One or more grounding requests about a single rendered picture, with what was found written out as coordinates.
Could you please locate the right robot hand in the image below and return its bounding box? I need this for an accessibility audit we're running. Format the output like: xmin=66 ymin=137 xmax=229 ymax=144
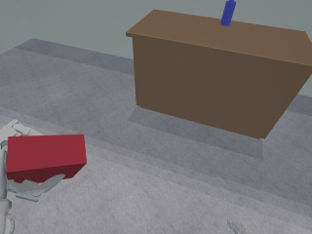
xmin=227 ymin=218 xmax=248 ymax=234

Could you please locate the left robot forearm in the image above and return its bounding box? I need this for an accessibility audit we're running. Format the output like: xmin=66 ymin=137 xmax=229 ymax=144
xmin=0 ymin=199 xmax=15 ymax=234

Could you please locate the table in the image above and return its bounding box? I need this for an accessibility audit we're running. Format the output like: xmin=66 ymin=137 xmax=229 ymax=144
xmin=126 ymin=9 xmax=312 ymax=139

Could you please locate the sponge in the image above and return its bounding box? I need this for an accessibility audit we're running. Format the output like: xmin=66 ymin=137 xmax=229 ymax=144
xmin=6 ymin=134 xmax=87 ymax=184

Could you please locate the left robot hand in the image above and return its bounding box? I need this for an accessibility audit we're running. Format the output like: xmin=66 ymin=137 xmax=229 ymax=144
xmin=0 ymin=119 xmax=65 ymax=203

